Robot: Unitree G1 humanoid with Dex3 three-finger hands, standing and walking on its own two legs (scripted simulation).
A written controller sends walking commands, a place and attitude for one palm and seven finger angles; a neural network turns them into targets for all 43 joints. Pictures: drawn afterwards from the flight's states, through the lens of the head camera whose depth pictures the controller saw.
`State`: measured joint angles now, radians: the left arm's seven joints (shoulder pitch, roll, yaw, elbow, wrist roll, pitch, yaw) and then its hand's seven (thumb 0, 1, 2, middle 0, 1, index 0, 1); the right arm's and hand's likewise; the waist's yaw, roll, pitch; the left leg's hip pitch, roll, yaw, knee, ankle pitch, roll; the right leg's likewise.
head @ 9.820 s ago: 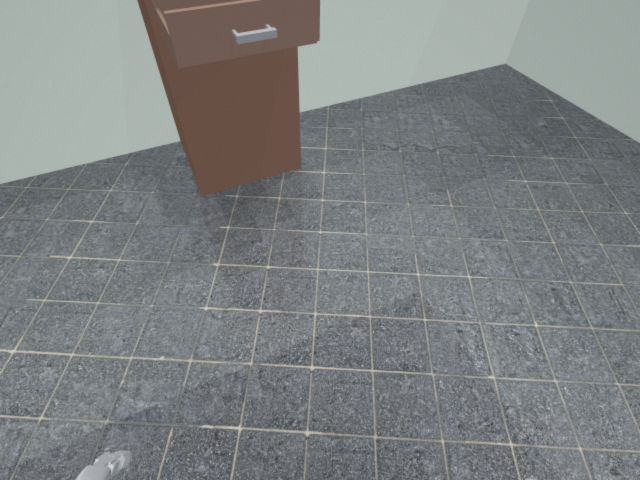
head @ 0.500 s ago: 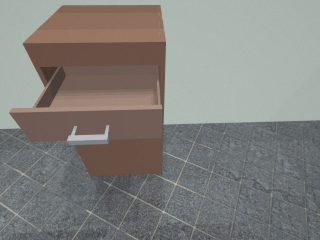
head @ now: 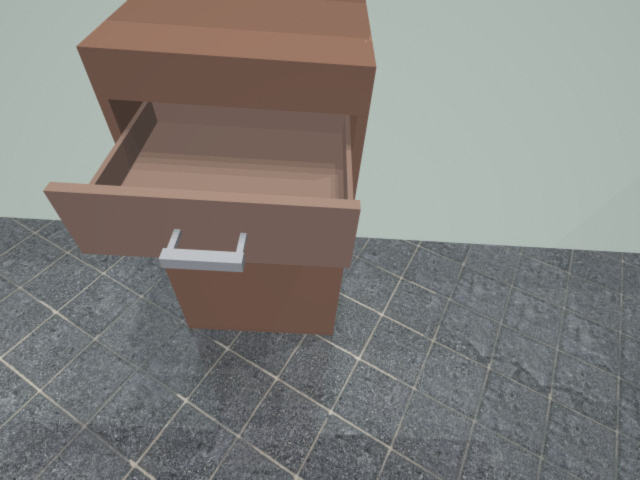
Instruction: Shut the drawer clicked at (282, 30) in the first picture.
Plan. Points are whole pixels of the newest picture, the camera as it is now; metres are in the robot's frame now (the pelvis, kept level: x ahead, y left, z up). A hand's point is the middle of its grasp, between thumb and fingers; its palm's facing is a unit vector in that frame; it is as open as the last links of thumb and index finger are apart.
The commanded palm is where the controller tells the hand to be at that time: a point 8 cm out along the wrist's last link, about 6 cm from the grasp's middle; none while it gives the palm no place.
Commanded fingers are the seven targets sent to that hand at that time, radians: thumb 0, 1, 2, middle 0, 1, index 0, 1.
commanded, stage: shuffle to correct the standing spot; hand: left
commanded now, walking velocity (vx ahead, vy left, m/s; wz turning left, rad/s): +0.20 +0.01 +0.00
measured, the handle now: (206, 249) +0.42 +0.20 +0.02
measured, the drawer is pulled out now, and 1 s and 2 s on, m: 0.25 0.25 0.25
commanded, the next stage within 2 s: come to a stop and stand still in 0.28 s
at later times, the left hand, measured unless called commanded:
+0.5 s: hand (212, 415) +0.24 +0.18 -0.16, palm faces -0.03 -0.99 -0.17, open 7.3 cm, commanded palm none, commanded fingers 0.00 0.90 0.90 -0.20 -0.30 -0.20 -0.30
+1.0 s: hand out of the picture +0.12 +0.26 -0.16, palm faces +0.06 -0.96 -0.28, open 7.3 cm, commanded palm none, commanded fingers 0.00 0.90 0.90 -0.20 -0.30 -0.20 -0.30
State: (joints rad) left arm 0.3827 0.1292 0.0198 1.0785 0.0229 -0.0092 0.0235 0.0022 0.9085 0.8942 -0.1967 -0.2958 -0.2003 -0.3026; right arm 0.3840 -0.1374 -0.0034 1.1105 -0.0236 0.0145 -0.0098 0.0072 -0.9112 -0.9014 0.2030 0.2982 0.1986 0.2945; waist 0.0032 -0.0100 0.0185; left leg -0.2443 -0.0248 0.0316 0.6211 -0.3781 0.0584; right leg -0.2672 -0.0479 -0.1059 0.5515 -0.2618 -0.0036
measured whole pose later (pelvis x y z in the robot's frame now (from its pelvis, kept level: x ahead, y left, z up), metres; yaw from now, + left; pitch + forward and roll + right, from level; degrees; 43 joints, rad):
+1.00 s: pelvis +0.09 +0.06 +0.00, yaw +0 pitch -3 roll +0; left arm 0.33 0.18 0.03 0.98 0.04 0.08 0.02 0.00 0.91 0.89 -0.20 -0.30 -0.20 -0.30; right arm 0.26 -0.21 -0.04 0.90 -0.04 0.04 -0.01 0.01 -0.91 -0.90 0.20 0.30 0.20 0.29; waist 0.01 0.06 -0.05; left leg -0.23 -0.01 0.12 0.61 -0.34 0.07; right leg -0.43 -0.02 -0.02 0.86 -0.33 -0.03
